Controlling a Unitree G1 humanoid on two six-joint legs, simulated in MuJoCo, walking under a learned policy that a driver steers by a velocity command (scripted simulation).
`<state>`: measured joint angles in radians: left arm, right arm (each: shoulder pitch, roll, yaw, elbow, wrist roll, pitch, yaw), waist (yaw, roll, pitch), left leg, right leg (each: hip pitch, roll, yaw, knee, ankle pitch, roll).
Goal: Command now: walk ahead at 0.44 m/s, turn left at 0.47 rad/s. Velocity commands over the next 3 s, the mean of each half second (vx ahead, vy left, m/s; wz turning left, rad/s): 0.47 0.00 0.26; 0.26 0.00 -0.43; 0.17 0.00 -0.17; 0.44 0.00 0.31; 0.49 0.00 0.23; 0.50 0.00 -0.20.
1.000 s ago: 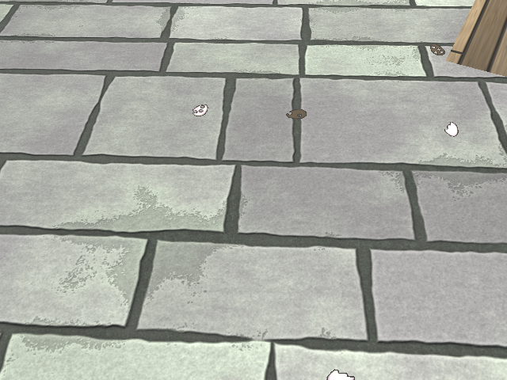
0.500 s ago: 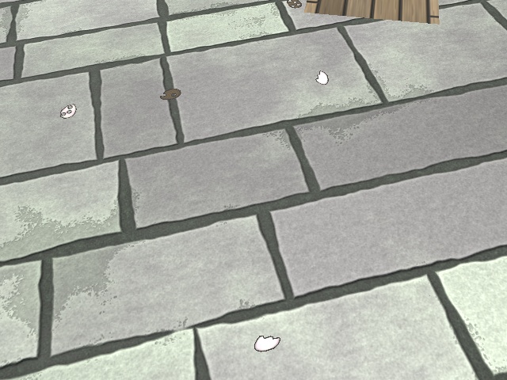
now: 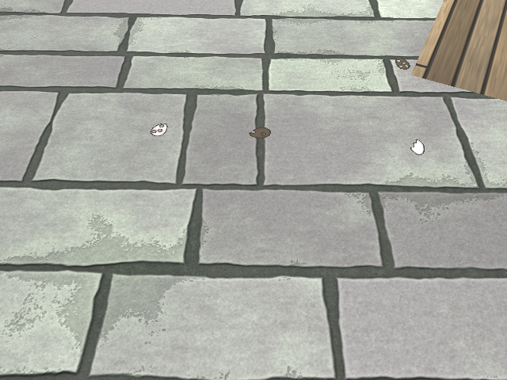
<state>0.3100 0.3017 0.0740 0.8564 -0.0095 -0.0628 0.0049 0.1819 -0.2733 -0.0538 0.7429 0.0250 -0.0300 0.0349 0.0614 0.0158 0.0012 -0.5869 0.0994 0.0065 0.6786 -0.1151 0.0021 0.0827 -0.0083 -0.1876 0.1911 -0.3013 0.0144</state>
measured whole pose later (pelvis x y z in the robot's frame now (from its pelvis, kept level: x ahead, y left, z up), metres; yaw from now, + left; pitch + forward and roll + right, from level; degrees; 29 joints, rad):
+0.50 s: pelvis +0.27 +0.07 +0.00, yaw +7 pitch +2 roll +2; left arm 0.13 0.28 0.04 0.75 -0.02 -0.09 -0.05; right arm 0.30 -0.28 -0.04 0.75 0.00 -0.08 0.00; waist -0.04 -0.05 0.02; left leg 0.06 -0.09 0.01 0.19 -0.28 0.07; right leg -0.66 -0.08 0.00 0.58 0.15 0.00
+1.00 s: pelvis +0.50 +0.08 +0.00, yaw -9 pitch +3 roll +0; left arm 0.21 0.32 0.07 0.69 -0.02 0.02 0.03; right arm 0.13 -0.30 -0.03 0.66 -0.01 -0.02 -0.03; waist 0.03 0.02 0.04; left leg -0.57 0.00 -0.13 0.75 -0.22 -0.10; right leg -0.32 0.14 0.17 0.48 -0.19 -0.06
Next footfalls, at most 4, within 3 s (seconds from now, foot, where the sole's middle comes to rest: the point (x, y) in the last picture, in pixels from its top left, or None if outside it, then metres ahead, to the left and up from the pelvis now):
0.08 left None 0.19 0.15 -0.77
0.62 right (280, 358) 0.55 -0.01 -0.77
1.08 left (206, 317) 0.65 0.20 -0.77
1.40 right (287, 363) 0.54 -0.03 -0.77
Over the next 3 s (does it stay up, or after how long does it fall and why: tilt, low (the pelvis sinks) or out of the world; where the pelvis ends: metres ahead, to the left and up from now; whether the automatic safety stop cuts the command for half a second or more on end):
stays up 1.36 0.13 0.00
